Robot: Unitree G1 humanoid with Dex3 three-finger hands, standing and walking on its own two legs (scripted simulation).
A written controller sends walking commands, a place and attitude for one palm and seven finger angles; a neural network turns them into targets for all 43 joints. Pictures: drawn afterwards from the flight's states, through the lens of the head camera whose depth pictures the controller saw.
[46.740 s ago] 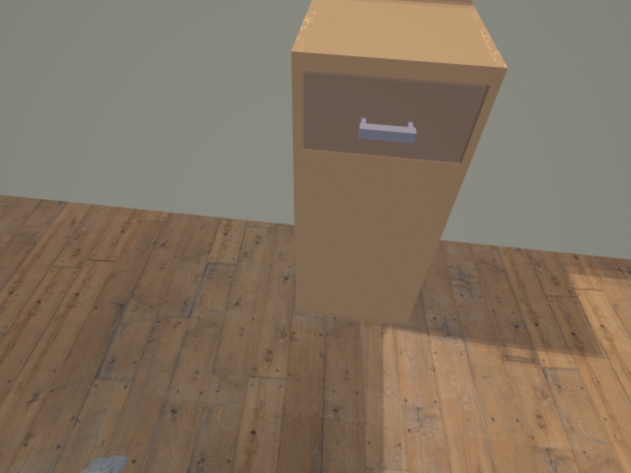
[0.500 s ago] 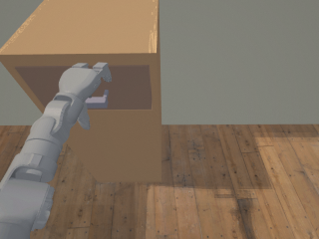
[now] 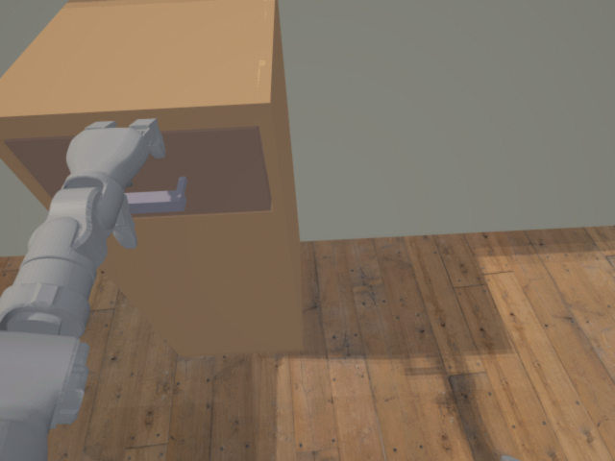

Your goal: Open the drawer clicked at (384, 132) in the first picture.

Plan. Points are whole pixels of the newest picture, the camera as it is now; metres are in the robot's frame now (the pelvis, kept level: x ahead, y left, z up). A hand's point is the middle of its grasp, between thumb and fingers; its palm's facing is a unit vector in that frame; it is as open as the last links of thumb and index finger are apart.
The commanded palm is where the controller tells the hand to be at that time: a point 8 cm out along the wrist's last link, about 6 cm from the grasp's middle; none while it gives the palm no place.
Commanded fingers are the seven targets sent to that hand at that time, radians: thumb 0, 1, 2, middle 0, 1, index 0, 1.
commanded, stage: move the hooked fingers above the handle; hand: left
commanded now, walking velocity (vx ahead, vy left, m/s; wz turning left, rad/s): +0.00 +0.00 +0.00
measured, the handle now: (148, 193) +0.50 +0.25 +0.05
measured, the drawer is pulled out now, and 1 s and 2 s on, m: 0.00 0.00 0.00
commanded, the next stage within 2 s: lift the fingers back up to retry in 1.52 s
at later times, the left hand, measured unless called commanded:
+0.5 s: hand (146, 188) +0.46 +0.23 +0.10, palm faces +0.04 -0.01 -1.00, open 13.8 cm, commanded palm +0.44 +0.27 +0.17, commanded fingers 0.00 -0.50 0.30 -0.30 -1.20 -0.30 -1.20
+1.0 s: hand (132, 201) +0.43 +0.24 +0.10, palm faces -0.08 +0.00 -1.00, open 13.8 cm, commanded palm +0.43 +0.25 +0.17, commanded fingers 0.00 -0.50 0.30 -0.30 -1.20 -0.30 -1.20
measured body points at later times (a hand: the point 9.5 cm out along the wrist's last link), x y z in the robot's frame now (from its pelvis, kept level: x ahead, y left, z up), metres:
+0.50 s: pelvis +0.01 +0.01 +0.00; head +0.06 -0.01 +0.44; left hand +0.45 +0.22 +0.16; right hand +0.10 -0.24 -0.14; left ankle +0.00 +0.14 -0.73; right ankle +0.01 -0.11 -0.73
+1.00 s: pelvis +0.01 +0.01 +0.00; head +0.04 -0.01 +0.45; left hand +0.43 +0.24 +0.16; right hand +0.09 -0.28 -0.13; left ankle +0.00 +0.14 -0.73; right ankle +0.01 -0.11 -0.73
